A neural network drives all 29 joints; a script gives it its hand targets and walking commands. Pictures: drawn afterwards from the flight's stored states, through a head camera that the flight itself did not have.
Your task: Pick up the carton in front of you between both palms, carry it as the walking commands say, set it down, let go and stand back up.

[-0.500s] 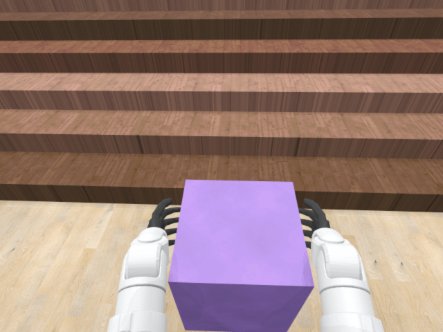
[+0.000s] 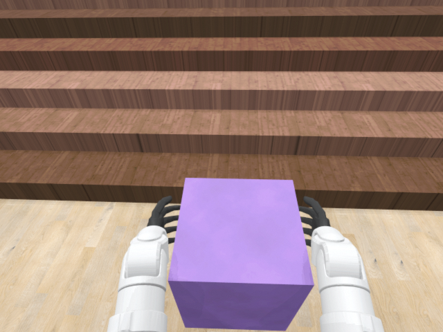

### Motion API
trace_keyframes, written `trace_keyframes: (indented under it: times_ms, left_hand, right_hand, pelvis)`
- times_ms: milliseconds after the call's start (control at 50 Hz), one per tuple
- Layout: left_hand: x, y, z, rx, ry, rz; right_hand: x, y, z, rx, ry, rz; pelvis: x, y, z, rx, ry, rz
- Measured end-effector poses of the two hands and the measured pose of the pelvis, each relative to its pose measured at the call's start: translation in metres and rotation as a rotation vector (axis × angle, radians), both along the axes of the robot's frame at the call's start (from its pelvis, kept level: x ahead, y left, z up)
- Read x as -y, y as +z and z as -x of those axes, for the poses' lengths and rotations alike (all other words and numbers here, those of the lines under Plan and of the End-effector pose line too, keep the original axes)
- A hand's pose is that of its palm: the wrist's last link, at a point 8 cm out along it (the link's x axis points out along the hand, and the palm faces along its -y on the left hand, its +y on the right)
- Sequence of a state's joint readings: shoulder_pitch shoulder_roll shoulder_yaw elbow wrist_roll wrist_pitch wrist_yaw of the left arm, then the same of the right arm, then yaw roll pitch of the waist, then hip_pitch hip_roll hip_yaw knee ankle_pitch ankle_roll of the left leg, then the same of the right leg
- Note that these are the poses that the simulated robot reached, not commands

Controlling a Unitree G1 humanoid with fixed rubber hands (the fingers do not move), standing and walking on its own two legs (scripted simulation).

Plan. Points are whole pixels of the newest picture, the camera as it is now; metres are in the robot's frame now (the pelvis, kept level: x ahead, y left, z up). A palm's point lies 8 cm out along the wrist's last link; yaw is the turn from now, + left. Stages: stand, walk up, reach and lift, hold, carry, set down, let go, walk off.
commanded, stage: hold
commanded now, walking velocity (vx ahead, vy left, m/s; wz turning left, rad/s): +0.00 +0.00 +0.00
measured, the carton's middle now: (236, 256) +0.29 +0.00 -0.03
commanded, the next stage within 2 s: carry in 0.10 s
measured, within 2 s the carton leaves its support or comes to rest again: neither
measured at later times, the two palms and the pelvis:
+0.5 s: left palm (160, 194) +0.38 +0.16 +0.07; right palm (306, 194) +0.38 -0.14 +0.06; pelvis +0.11 +0.00 -0.02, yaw +1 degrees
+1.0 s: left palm (180, 112) +0.66 +0.15 +0.09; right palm (289, 112) +0.65 -0.15 +0.09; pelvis +0.38 +0.01 -0.01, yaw +0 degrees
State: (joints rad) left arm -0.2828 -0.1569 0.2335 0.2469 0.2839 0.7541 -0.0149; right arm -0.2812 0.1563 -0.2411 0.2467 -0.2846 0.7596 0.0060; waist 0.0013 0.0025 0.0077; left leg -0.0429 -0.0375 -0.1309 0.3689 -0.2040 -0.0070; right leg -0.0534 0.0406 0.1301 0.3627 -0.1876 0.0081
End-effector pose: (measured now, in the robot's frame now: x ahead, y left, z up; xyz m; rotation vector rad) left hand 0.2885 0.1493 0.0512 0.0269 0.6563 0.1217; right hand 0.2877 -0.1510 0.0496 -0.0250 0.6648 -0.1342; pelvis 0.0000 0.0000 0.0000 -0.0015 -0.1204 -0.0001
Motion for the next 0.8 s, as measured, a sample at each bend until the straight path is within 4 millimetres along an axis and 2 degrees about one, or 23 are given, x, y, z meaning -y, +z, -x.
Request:
trace_keyframes:
  times_ms: [140,220,280,360,440,520,620,700,800]
  left_hand:
    - [0.0,-0.001,-0.002,0.003,0.0,-0.002]
    - [-0.001,0.002,-0.01,0.021,0.008,0.004]
    - [-0.005,0.008,-0.02,0.05,0.023,0.018]
    - [-0.012,0.013,-0.038,0.058,0.045,0.032]
    - [-0.013,0.015,-0.065,0.025,0.042,0.029]
    - [-0.007,0.013,-0.092,-0.011,0.074,0.065]
    - [-0.022,0.013,-0.124,-0.042,0.114,0.071]
    - [-0.033,0.016,-0.17,-0.017,0.112,0.08]
    - [-0.023,0.031,-0.237,-0.056,0.043,0.077]
  right_hand:
    - [0.0,-0.001,-0.002,0.003,0.002,0.002]
    - [-0.001,0.003,-0.011,0.022,0.0,-0.003]
    - [-0.005,0.009,-0.023,0.051,-0.004,-0.014]
    - [-0.013,0.016,-0.046,0.058,-0.001,-0.022]
    - [-0.013,0.014,-0.07,0.026,-0.015,-0.041]
    - [-0.008,0.012,-0.098,-0.012,-0.018,-0.047]
    - [-0.023,0.018,-0.145,-0.044,0.01,-0.054]
    - [-0.034,0.02,-0.187,-0.018,0.007,-0.052]
    - [-0.024,0.03,-0.229,-0.053,-0.071,-0.058]
  pelvis:
    - [0.0,-0.002,-0.003,-0.041,0.003,0.0]
    - [0.0,-0.004,-0.012,-0.102,0.01,0.003]
    - [-0.002,-0.009,-0.023,-0.135,0.018,0.005]
    - [-0.007,-0.017,-0.049,-0.17,0.018,0.001]
    - [-0.005,-0.021,-0.08,-0.199,-0.008,-0.002]
    - [-0.002,-0.02,-0.114,-0.22,0.037,0.021]
    - [-0.007,-0.014,-0.16,-0.233,0.045,-0.018]
    - [-0.02,-0.021,-0.201,-0.209,-0.007,-0.03]
    - [-0.028,-0.005,-0.254,-0.217,-0.024,0.006]
